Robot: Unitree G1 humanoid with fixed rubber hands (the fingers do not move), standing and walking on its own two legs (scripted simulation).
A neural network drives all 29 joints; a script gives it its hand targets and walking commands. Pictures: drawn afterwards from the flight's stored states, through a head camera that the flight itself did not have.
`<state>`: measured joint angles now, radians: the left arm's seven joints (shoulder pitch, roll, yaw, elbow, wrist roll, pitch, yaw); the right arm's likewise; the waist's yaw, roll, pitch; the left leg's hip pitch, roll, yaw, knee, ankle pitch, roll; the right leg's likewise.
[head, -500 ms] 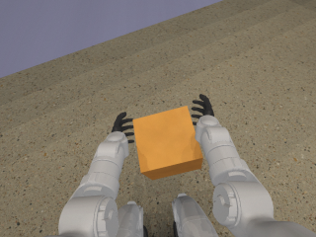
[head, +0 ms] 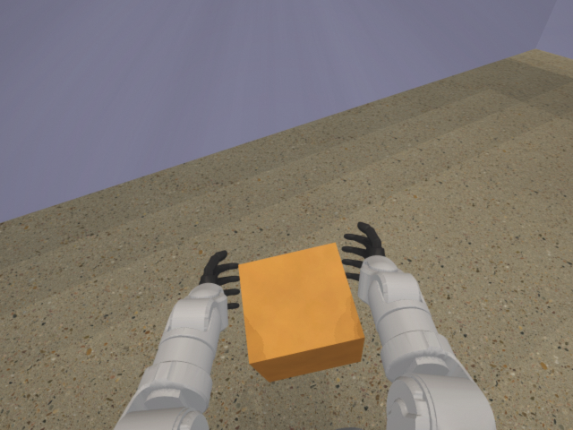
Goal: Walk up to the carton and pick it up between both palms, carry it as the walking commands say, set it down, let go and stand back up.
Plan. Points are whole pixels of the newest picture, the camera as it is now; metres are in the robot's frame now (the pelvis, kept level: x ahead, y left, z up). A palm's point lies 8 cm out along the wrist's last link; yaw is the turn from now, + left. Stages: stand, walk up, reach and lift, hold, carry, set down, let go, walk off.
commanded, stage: reach and lift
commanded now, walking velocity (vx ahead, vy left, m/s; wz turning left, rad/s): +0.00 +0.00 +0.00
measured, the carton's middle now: (301, 314) +0.32 -0.04 -0.06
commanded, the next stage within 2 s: hold in 1.48 s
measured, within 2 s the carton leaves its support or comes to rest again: neither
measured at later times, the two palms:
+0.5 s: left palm (203, 282) +0.30 +0.10 +0.08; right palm (376, 262) +0.30 -0.14 +0.09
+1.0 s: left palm (203, 289) +0.30 +0.10 +0.07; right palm (374, 262) +0.31 -0.14 +0.09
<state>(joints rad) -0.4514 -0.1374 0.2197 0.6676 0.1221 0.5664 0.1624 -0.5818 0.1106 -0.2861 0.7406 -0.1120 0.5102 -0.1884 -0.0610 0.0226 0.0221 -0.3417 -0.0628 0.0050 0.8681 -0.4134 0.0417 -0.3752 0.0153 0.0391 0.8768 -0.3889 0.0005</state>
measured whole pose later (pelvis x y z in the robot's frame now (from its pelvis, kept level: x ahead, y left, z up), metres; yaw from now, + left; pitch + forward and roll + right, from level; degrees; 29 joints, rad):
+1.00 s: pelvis -0.02 -0.01 +0.00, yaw +0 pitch -12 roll +1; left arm -0.61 -0.15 0.33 0.81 0.19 0.70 0.18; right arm -0.68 0.11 -0.29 0.83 -0.14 0.65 -0.32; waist -0.02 0.02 0.01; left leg -0.24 -0.06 0.00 0.82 -0.37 0.04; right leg -0.28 0.02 0.04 0.83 -0.35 0.00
